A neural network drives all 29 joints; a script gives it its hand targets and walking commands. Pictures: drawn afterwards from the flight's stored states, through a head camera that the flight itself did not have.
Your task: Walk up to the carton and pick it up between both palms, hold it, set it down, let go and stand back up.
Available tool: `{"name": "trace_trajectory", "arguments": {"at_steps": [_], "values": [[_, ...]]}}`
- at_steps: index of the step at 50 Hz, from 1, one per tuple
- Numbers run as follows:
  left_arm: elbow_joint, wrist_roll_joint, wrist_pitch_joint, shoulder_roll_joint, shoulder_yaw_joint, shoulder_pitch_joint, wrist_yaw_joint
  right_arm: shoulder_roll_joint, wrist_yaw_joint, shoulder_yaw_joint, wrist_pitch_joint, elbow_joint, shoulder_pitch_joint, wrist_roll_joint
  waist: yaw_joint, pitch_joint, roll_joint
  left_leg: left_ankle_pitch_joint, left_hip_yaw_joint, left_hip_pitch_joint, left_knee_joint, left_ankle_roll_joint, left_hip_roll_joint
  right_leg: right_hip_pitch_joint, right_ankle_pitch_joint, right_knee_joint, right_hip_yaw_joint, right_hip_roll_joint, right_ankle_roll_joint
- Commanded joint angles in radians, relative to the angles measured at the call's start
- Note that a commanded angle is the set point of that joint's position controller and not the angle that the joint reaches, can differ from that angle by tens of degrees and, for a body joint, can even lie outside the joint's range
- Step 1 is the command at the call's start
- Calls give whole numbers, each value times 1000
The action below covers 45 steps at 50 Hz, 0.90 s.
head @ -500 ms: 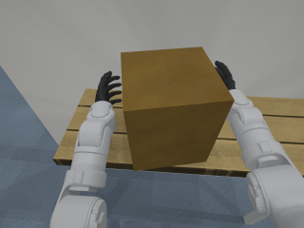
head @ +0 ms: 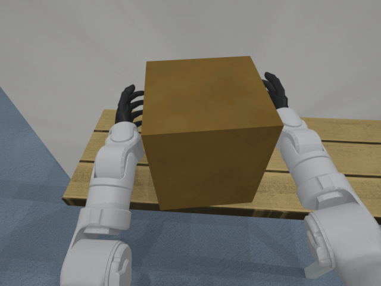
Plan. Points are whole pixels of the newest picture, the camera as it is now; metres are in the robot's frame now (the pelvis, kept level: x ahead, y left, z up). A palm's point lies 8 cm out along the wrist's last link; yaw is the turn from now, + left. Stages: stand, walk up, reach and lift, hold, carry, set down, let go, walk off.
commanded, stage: reach and lift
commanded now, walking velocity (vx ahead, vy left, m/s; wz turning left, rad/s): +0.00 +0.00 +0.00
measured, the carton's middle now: (202, 136) +0.41 +0.03 +0.10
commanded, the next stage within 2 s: none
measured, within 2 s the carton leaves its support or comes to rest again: leaves its support in 1.14 s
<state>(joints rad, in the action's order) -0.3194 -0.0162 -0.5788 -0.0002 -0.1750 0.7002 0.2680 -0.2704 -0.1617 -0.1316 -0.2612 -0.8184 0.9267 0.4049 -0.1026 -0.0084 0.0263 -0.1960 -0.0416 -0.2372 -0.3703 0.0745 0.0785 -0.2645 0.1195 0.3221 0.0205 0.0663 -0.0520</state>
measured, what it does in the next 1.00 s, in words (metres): stands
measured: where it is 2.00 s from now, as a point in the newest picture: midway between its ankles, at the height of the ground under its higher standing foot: outside the picture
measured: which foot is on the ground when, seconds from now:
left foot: down 0.00-1.00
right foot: down 0.00-1.00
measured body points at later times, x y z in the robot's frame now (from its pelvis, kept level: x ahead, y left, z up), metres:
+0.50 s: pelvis +0.00 +0.00 +0.00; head +0.03 +0.00 +0.45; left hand +0.40 +0.19 +0.15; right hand +0.47 -0.11 +0.15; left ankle -0.01 +0.16 -0.75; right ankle +0.03 -0.08 -0.75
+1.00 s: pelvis +0.00 +0.01 +0.00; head +0.01 +0.00 +0.45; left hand +0.40 +0.19 +0.15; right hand +0.47 -0.11 +0.15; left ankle -0.01 +0.16 -0.75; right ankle +0.03 -0.08 -0.75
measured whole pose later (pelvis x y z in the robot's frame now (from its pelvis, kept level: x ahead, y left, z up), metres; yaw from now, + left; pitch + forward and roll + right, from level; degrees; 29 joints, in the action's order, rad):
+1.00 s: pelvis +0.00 +0.01 +0.00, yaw +1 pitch +4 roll -1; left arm -0.52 0.07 -0.34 -0.07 -0.27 0.74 0.24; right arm -0.22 -0.06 0.03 -0.17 -1.01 0.97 0.24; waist -0.09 -0.05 0.01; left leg -0.17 -0.05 -0.22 -0.33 0.06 0.06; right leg -0.25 0.10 0.28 0.03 0.05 -0.04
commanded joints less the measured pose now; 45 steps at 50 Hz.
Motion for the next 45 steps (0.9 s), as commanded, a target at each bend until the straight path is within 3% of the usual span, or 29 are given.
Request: {"name": "trace_trajectory", "arguments": {"at_steps": [1,26,45], "values": [[208,-12,59,11,53,435,-22,-61,-4,25,53,197,493,3,10,-529,-54,310,59,144,-21,-15,-83,249,-265,12,-2,2,91],[140,6,133,-105,81,478,-15,42,22,39,72,146,519,-35,15,-524,-46,348,42,186,-31,-18,-78,185,-196,-20,3,2,81],[-34,73,265,-241,76,507,-33,187,98,109,140,-5,534,-158,16,-464,-60,327,46,204,10,-38,-79,154,-107,-65,8,-14,79]]}}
